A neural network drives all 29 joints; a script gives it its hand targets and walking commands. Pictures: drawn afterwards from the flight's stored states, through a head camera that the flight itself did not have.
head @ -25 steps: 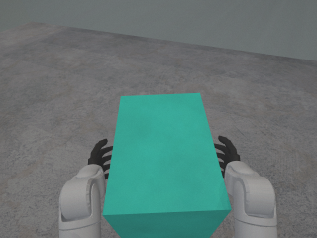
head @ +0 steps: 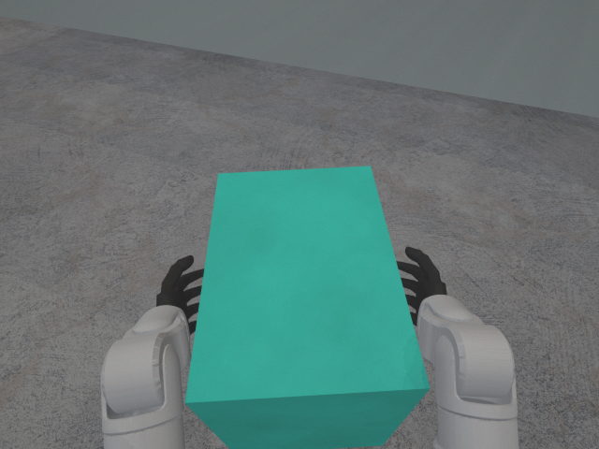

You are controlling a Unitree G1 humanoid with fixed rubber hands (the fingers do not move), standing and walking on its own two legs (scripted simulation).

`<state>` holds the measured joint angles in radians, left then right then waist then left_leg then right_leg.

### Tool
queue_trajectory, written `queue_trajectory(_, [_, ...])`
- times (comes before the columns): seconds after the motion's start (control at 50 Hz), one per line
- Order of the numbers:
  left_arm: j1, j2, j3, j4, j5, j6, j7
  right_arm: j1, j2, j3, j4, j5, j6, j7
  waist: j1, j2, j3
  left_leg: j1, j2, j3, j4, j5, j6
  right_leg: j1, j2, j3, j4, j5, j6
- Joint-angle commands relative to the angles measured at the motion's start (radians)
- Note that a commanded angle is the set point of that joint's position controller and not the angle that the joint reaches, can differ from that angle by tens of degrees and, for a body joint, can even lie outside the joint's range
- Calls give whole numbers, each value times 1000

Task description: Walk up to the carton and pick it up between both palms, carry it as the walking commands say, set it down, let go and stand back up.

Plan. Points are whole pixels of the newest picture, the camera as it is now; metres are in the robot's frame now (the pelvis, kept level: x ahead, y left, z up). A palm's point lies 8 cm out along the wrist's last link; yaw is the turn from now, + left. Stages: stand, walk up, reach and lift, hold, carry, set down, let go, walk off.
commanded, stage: carry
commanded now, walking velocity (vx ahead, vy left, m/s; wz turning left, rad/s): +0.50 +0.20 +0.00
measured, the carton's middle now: (302, 312) +0.31 +0.00 +0.02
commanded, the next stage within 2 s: none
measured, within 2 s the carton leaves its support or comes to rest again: neither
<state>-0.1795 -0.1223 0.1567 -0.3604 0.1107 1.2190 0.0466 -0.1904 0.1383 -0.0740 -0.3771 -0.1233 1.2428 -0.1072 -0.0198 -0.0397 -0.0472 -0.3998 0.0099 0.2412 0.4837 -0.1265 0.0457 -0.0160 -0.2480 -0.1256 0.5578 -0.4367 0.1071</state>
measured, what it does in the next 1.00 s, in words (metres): walks ahead: right foot, then left foot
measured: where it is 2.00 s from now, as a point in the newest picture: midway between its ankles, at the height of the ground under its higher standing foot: (195, 247)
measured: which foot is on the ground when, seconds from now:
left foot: down 0.00-0.52, up 0.54-0.90, down 0.92-1.00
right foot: up 0.00-0.44, down 0.46-0.94, up 0.96-1.00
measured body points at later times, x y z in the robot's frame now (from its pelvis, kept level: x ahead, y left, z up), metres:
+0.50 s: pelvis +0.31 +0.09 -0.01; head +0.30 +0.08 +0.44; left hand +0.58 +0.25 +0.07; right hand +0.58 -0.05 +0.07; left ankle +0.09 +0.09 -0.70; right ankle +0.40 +0.02 -0.73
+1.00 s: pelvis +0.58 +0.25 +0.01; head +0.60 +0.26 +0.46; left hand +0.86 +0.41 +0.07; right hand +0.87 +0.10 +0.08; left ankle +0.67 +0.34 -0.72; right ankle +0.43 +0.09 -0.66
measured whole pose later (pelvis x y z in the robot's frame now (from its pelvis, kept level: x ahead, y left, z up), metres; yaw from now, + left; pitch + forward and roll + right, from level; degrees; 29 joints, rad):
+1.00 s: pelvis +0.58 +0.25 +0.01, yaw +0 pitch +2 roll +0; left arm -0.17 -0.13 0.16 -0.34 0.12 1.22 0.05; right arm -0.19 0.14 -0.07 -0.33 -0.12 1.22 -0.10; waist -0.02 -0.03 -0.02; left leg -0.39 0.04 0.21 0.47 -0.11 0.07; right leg -0.22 -0.16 -0.06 0.96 -0.49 0.04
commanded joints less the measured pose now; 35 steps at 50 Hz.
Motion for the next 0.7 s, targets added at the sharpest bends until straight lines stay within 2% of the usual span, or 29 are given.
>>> queue_trajectory(0.0, [-449, -927, -790, -54, -419, 16, -243, -390, 910, 659, -8, 415, -26, 276, -6, 260, -329, 685, 320, -519, -213, 174, 100, -667, 135, 102, 723, -84, -100])
queue_trajectory(0.04, [-462, -978, -799, -117, -432, -11, -231, -459, 948, 683, -80, 444, -45, 285, 12, 161, -322, 592, 249, -359, -210, 265, 42, -609, 96, 127, 635, 74, -107])
queue_trajectory(0.06, [-490, -983, -804, -158, -443, -25, -227, -488, 958, 692, -112, 461, -59, 288, 10, 159, -323, 559, 242, -314, -229, 265, 39, -586, 102, 98, 573, 110, -93])
queue_trajectory(0.1, [-511, -996, -822, -176, -448, -37, -219, -487, 965, 684, -128, 465, -68, 291, 7, 151, -308, 565, 227, -277, -273, 213, 55, -579, 121, 63, 518, 143, -85])
queue_trajectory(0.12, [-456, -989, -810, -155, -442, -36, -215, -457, 942, 682, -129, 458, -66, 285, 3, 144, -301, 566, 233, -267, -290, 206, 80, -582, 131, 44, 464, 144, -82])
queue_trajectory(0.14, [-444, -968, -813, -150, -437, -37, -210, -428, 914, 680, -129, 449, -65, 285, -2, 139, -292, 567, 229, -248, -309, 173, 94, -588, 138, 35, 433, 172, -86])
queue_trajectory(0.16, [-382, -966, -799, -120, -424, -31, -207, -390, 894, 676, -133, 439, -60, 283, -3, 127, -290, 574, 212, -222, -314, 192, 96, -585, 148, 20, 402, 185, -88])
queue_trajectory(0.18, [-366, -966, -797, -102, -416, -29, -204, -385, 884, 675, -119, 435, -58, 284, -5, 161, -281, 581, 198, -205, -306, 259, 106, -593, 166, 10, 354, 203, -90])
queue_trajectory(0.2, [-362, -937, -797, -108, -408, -24, -202, -328, 871, 664, -78, 423, -53, 289, -10, 162, -247, 579, 189, -199, -307, 343, 111, -599, 183, -11, 311, 218, -94])
queue_trajectory(0.22, [-351, -934, -799, -98, -403, -20, -201, -342, 857, 669, -92, 430, -51, 294, -11, 166, -223, 594, 174, -171, -294, 463, 102, -617, 196, -32, 278, 234, -96])
queue_trajectory(0.26, [-331, -915, -786, -65, -384, -10, -199, -341, 839, 667, -76, 424, -39, 298, -17, 151, -173, 606, 147, -134, -269, 586, 100, -607, 233, -72, 156, 241, -97])
queue_trajectory(0.32, [-343, -901, -781, -49, -376, -2, -202, -371, 833, 678, -65, 434, -31, 306, -20, 210, -117, 549, 133, -96, -260, 656, 89, -531, 260, -108, 34, 300, -118])
queue_trajectory(0.34, [-352, -895, -778, -35, -380, 3, -207, -365, 828, 675, -52, 426, -29, 305, -21, 208, -126, 565, 142, -100, -220, 679, 88, -506, 265, -109, 9, 291, -130])
queue_trajectory(0.38, [-340, -902, -763, -22, -381, 7, -209, -371, 833, 679, -55, 424, -22, 303, -19, 189, -178, 578, 135, -92, -112, 867, 76, -400, 299, -134, -77, 334, -145])
queue_trajectory(0.4, [-372, -912, -768, -47, -394, 1, -210, -380, 845, 680, -58, 428, -24, 306, -3, 171, -225, 562, 122, -74, -12, 919, 57, -293, 299, -160, -131, 371, -163])
queue_trajectory(0.42, [-351, -904, -750, -54, -382, -4, -209, -409, 845, 694, -85, 440, -26, 304, 24, 139, -327, 475, 111, -52, 153, 856, 16, -76, 254, -109, -172, 445, -197])
queue_trajectory(0.44, [-312, -904, -737, -35, -373, -6, -212, -416, 837, 690, -86, 436, -27, 301, 56, 58, -405, 230, 89, -86, 375, 614, -28, 181, 69, 156, -161, 399, -268])
queue_trajectory(0.46, [-336, -905, -722, -36, -367, -9, -211, -463, 853, 707, -122, 454, -27, 305, 43, -138, -381, -33, -12, -150, 631, -5, -64, 339, -169, 562, -199, 610, -355])
queue_trajectory(0.48, [-317, -912, -717, -20, -360, -19, -211, -468, 860, 717, -136, 450, -22, 303, 33, -224, -408, -171, -42, -333, 816, -264, -66, 393, -243, 747, -199, 725, -443])
queue_trajectory(0.5, [-354, -945, -746, -48, -378, -28, -210, -516, 857, 726, -176, 464, -35, 301, 35, -122, -375, -225, -5, -352, 939, -265, -77, 333, -235, 646, -196, 851, -440])
queue_trajectory(0.52, [-354, -974, -745, -53, -397, -24, -221, -484, 885, 722, -149, 453, -43, 294, 34, -39, -356, -248, 44, -335, 870, -235, -70, 300, -192, 482, -215, 873, -379])
queue_trajectory(0.54, [-400, -992, -767, -74, -423, -25, -226, -481, 925, 719, -119, 451, -54, 286, 37, 30, -319, -257, 44, -288, 768, -192, -64, 262, -136, 384, -233, 820, -309])
queue_trajectory(0.56, [-401, -988, -783, -92, -441, -30, -233, -420, 928, 709, -86, 432, -59, 283, 34, 47, -301, -220, 61, -276, 603, -181, -71, 218, -93, 302, -252, 729, -263])
queue_trajectory(0.58, [-396, -985, -774, -85, -454, -31, -241, -397, 927, 698, -62, 421, -63, 279, 37, -12, -250, -197, 41, -225, 522, -178, -72, 153, -63, 244, -288, 687, -223])
queue_trajectory(0.6, [-373, -982, -763, -66, -458, -26, -245, -395, 931, 689, -59, 409, -62, 270, 38, -57, -229, -175, 29, -196, 449, -174, -73, 123, -53, 200, -308, 661, -207])
queue_trajectory(0.62, [-367, -967, -768, -94, -464, -28, -245, -341, 920, 685, -50, 387, -68, 262, 40, -77, -218, -161, 15, -156, 399, -184, -75, 107, -55, 178, -328, 675, -213])
queue_trajectory(0.64, [-378, -935, -773, -144, -474, -33, -250, -332, 928, 697, -65, 384, -73, 254, 39, -126, -197, -142, 18, -140, 350, -143, -77, 94, -50, 152, -344, 698, -205])
queue_trajectory(0.66, [-390, -937, -768, -134, -484, -28, -255, -359, 943, 698, -73, 386, -73, 247, 38, -143, -193, -114, 16, -114, 286, -99, -79, 83, -41, 110, -346, 696, -197])
queue_trajectory(0.68, [-380, -927, -770, -125, -484, -26, -262, -392, 933, 710, -106, 385, -77, 236, 35, -173, -183, -97, 14, -91, 242, -52, -82, 69, -22, 68, -349, 675, -173])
